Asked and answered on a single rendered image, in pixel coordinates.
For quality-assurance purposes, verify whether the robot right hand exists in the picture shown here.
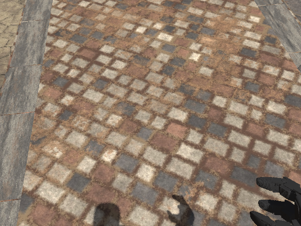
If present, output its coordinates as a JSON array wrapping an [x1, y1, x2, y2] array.
[[249, 176, 301, 226]]

